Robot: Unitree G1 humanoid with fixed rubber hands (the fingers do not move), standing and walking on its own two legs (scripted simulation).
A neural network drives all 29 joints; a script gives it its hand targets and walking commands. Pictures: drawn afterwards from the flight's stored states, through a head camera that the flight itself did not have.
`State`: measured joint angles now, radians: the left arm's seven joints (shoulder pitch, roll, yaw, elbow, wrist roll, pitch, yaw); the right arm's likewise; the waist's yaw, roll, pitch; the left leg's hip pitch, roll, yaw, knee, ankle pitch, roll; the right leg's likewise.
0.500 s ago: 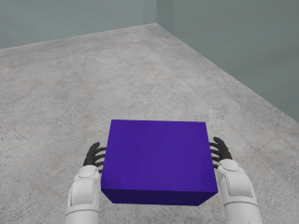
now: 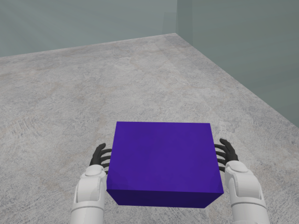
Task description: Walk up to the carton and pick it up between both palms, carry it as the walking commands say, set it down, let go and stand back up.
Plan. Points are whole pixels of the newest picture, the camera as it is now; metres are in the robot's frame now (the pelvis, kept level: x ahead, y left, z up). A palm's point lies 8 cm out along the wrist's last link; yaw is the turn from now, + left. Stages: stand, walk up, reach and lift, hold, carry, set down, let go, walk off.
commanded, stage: set down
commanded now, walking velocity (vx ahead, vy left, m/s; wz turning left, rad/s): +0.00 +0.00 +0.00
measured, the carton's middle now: (161, 166) +0.31 -0.03 -0.04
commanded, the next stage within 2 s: none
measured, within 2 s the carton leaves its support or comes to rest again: neither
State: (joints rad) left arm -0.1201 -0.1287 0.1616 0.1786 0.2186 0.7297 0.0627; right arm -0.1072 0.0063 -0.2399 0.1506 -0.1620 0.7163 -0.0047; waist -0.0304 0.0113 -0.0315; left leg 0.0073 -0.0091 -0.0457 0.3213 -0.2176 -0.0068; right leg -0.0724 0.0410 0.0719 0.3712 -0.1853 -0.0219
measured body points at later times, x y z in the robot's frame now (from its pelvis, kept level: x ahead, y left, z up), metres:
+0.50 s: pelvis -0.03 -0.04 -0.02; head +0.03 -0.05 +0.42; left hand +0.29 +0.16 -0.06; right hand +0.29 -0.21 -0.07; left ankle -0.02 +0.13 -0.74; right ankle +0.02 -0.11 -0.75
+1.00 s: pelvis -0.04 +0.02 -0.08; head +0.12 +0.02 +0.34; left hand +0.32 +0.18 -0.15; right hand +0.31 -0.19 -0.15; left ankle -0.02 +0.13 -0.75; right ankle +0.02 -0.11 -0.75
